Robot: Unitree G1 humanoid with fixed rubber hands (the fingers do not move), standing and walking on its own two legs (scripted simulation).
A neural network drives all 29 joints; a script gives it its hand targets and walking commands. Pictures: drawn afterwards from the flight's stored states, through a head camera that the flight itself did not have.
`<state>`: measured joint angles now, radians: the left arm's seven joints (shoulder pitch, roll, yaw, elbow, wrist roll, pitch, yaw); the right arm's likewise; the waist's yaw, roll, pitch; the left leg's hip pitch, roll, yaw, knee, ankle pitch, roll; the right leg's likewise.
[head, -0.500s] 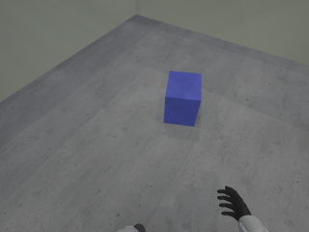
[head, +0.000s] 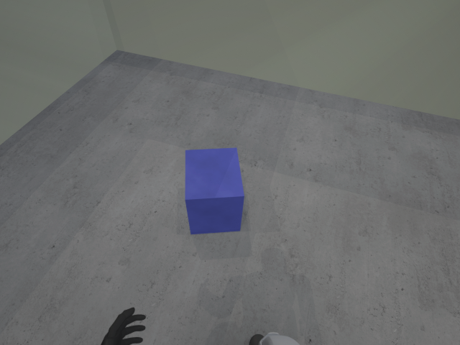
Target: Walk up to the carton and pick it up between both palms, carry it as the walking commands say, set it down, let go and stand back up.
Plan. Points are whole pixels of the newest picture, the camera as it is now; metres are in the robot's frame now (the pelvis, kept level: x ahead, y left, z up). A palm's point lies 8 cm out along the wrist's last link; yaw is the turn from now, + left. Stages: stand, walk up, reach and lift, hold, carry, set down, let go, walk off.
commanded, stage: walk up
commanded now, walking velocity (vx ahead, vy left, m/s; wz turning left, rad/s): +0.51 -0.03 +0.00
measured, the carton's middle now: (213, 191) +0.88 -0.06 -0.62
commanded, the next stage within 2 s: none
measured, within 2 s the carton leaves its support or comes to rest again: neither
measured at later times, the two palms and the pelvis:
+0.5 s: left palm out of the picture +0.10 +0.22 -0.12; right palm (298, 234) +0.37 -0.21 -0.12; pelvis +0.22 +0.00 +0.00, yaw +0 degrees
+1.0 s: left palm (119, 243) +0.40 +0.21 -0.13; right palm (328, 289) +0.24 -0.24 -0.15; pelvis +0.31 -0.02 +0.00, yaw -1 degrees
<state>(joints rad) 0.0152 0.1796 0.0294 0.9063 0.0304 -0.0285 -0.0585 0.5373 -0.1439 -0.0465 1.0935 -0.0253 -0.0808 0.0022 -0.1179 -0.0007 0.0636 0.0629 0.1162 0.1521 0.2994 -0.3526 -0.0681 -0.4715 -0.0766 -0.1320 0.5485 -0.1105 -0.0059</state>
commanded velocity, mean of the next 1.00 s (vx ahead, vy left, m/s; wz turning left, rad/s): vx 0.26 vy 0.01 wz -0.03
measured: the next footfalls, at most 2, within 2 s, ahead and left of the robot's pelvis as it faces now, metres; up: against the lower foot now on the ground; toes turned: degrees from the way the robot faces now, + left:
right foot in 0.04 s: +0.16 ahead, -0.14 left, +0.00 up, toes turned -8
left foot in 0.54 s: +0.37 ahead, +0.13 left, +0.00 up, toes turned +7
